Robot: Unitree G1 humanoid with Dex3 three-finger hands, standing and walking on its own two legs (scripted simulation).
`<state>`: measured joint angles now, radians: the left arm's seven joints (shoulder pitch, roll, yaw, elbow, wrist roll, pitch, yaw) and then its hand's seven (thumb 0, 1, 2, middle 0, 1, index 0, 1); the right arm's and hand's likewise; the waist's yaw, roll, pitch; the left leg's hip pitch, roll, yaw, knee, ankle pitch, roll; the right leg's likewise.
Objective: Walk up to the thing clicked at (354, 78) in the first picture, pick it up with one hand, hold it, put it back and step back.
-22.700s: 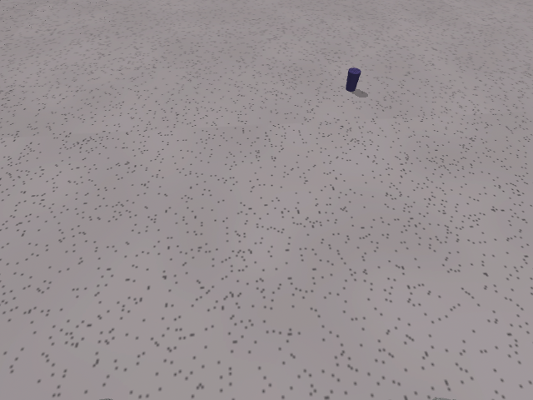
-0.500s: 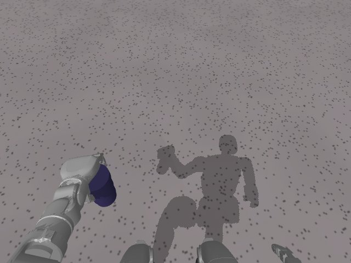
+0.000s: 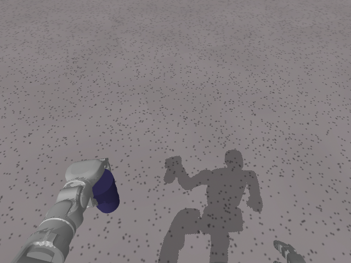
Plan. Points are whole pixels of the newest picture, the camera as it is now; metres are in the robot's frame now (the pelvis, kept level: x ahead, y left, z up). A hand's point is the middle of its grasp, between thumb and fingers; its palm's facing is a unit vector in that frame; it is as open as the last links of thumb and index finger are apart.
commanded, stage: hold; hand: left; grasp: from above
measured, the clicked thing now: (103, 193) +0.32 +0.21 -0.13
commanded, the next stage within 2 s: crouch in 1.60 s
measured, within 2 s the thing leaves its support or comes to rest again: neither
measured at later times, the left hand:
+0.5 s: hand (89, 195) +0.28 +0.21 -0.04, palm faces -0.46 -0.07 -0.89, open 10.8 cm
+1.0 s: hand (86, 197) +0.27 +0.21 -0.02, palm faces -0.45 -0.07 -0.89, open 10.8 cm
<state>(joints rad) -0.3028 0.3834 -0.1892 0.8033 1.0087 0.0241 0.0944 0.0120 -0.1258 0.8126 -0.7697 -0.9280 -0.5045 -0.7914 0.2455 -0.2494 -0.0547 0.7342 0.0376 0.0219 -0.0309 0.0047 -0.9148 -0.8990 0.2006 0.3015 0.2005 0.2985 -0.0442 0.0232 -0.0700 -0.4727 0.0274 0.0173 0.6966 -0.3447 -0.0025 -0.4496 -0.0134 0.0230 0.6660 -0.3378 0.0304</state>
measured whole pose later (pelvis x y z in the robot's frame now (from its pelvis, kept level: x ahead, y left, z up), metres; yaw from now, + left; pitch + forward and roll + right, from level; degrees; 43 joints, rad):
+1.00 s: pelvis -0.03 -0.01 +0.01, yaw +0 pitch +1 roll +0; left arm -0.23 0.41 -0.21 0.62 0.98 0.00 -0.05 0.01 -0.09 0.79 -0.74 -0.95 -0.48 -0.79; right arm 0.19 -0.25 -0.02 0.70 0.06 0.04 -0.06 0.01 -0.92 -0.90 0.20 0.30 0.20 0.30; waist 0.00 0.05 -0.01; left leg -0.30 0.02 0.03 0.53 -0.23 -0.01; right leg -0.30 -0.01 0.03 0.53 -0.24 0.02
